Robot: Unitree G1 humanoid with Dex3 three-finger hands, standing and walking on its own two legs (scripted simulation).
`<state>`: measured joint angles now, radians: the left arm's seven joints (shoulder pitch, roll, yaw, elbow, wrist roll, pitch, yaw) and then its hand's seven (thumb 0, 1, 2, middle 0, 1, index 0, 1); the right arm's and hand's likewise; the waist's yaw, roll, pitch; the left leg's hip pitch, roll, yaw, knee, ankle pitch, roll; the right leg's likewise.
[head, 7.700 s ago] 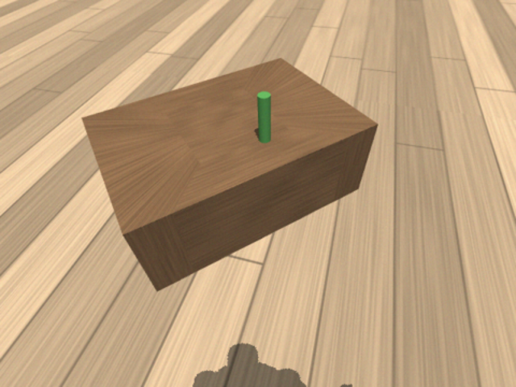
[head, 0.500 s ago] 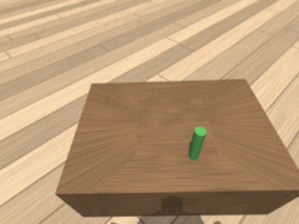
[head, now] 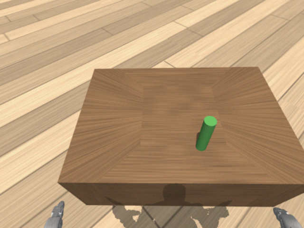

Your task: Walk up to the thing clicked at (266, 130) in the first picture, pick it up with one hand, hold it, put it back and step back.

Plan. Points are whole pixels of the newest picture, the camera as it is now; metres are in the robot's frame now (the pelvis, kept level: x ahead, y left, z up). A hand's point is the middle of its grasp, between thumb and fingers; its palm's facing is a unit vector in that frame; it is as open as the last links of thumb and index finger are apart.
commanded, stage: go down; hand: right
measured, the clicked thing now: (205, 134) +0.52 -0.19 -0.23
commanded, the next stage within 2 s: none
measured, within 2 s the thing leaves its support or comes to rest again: neither
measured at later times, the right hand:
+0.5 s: hand (270, 226) +0.17 -0.28 -0.11, palm faces +0.09 +0.94 -0.32, open 17.6 cm
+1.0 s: hand (276, 217) +0.18 -0.29 -0.10, palm faces +0.13 +0.94 -0.30, open 17.6 cm
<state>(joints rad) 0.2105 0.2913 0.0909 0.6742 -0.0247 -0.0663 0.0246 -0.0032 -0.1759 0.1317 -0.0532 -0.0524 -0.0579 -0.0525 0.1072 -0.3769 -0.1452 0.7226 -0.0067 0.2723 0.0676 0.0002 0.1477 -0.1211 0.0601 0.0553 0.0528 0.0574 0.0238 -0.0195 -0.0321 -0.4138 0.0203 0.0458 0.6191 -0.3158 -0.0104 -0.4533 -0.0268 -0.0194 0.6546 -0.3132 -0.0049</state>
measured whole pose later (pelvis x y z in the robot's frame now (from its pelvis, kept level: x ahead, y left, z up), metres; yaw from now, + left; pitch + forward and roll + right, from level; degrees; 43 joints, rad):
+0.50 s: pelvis +0.02 +0.00 -0.02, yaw -1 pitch +9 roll +1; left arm 0.31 0.27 0.06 0.47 -0.01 -0.11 0.09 -0.01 -0.54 0.06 -0.06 -0.05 -0.05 -0.06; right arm 0.22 -0.40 -0.22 0.51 0.01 0.29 0.13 -0.01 0.57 -0.02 0.04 0.06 0.04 0.06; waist 0.02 -0.02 -0.08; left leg -0.49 0.02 0.06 0.75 -0.41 -0.01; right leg -0.54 -0.03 0.00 0.80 -0.40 0.00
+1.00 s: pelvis +0.01 +0.00 -0.02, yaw -1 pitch +8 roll +2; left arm 0.39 0.25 0.01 0.29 -0.02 -0.11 0.12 -0.02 -0.55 0.06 -0.06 -0.05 -0.05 -0.06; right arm 0.25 -0.42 -0.26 0.36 0.04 0.31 0.15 -0.01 0.56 -0.03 0.04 0.06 0.04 0.06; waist 0.02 -0.01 -0.10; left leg -0.52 0.02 0.07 0.81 -0.44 -0.01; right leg -0.58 -0.03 0.01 0.87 -0.43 0.00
